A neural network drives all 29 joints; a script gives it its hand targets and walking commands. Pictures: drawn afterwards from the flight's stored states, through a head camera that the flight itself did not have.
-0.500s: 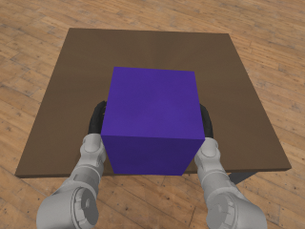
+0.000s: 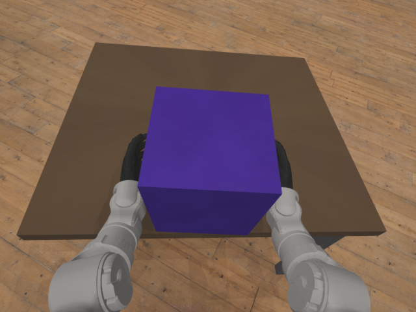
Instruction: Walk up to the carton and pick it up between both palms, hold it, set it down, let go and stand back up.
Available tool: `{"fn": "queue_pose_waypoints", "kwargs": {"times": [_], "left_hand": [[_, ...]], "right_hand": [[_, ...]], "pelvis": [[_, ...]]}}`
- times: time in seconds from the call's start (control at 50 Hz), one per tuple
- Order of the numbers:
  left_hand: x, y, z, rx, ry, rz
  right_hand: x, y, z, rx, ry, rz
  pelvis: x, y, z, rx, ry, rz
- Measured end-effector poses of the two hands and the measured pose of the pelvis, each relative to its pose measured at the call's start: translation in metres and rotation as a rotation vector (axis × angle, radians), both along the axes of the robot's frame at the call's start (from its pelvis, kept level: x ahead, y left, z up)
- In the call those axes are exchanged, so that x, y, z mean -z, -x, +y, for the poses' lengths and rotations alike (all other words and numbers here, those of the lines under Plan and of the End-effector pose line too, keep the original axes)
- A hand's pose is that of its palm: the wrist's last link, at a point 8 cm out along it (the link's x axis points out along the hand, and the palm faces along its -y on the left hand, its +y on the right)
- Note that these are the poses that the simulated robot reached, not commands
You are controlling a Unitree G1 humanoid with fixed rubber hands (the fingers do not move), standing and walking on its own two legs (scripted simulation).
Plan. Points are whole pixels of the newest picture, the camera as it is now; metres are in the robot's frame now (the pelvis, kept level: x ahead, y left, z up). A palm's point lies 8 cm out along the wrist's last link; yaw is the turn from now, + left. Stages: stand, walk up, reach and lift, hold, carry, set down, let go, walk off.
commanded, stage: reach and lift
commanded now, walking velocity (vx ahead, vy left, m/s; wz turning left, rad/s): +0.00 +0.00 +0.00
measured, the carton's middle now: (207, 169) +0.41 +0.03 +0.03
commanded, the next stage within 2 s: none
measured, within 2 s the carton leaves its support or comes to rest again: neither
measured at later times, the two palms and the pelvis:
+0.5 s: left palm (134, 171) +0.38 +0.18 +0.04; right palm (286, 180) +0.39 -0.12 +0.05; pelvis +0.00 +0.00 +0.00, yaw +0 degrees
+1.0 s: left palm (128, 151) +0.37 +0.17 +0.11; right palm (303, 166) +0.38 -0.13 +0.12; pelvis +0.00 +0.00 +0.01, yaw +1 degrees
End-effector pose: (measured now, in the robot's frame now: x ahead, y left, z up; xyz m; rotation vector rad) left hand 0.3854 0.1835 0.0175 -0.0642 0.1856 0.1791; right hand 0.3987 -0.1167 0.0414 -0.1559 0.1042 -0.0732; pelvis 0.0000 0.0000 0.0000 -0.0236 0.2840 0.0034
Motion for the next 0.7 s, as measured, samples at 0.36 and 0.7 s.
{"fn": "queue_pose_waypoints", "kwargs": {"times": [0.36,0.7], "left_hand": [[-0.018,0.005,0.001,0.015,-0.033,0.020],[-0.036,0.002,-0.018,0.022,-0.045,0.009]], "right_hand": [[-0.009,0.009,0.000,0.011,-0.016,0.017],[-0.025,0.008,-0.019,0.016,-0.038,0.004]], "pelvis": [[-0.002,0.011,0.000,0.008,-0.007,-0.039],[-0.004,-0.005,-0.004,0.000,-0.002,-0.092]]}}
